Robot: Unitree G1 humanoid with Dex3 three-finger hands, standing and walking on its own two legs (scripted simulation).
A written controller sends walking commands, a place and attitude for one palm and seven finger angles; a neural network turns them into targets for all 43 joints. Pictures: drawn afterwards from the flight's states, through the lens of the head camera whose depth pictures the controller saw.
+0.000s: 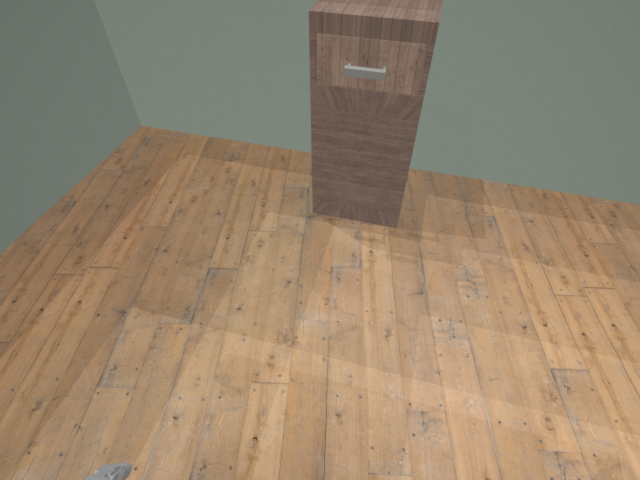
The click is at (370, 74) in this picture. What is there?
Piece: drawer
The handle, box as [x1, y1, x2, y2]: [344, 62, 386, 79]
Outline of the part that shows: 344,67 344,75 376,79 384,79 386,66 384,66 382,69 352,66 350,62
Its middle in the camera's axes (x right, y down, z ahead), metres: +0.14 -0.54 +1.24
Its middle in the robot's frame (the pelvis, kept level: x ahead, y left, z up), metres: +1.30 -0.08 -0.06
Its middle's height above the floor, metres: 0.71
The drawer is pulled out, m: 0.00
